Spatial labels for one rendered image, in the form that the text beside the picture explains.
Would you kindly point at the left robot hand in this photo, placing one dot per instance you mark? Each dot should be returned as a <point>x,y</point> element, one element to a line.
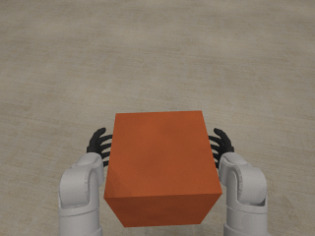
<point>96,147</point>

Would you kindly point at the left robot forearm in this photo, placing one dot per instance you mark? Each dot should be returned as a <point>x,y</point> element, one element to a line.
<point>78,197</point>

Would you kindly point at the right robot hand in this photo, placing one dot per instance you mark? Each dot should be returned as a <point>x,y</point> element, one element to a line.
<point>224,145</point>

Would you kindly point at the carton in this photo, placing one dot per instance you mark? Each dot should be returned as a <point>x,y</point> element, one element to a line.
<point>161,169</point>

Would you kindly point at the right robot forearm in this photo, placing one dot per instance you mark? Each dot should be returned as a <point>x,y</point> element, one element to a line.
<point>246,197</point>

